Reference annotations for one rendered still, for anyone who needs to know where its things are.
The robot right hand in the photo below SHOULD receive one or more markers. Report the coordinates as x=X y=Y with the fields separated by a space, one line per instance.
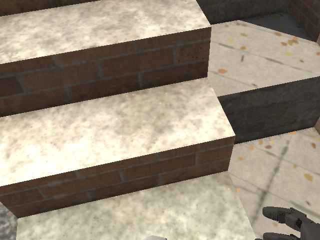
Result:
x=309 y=230

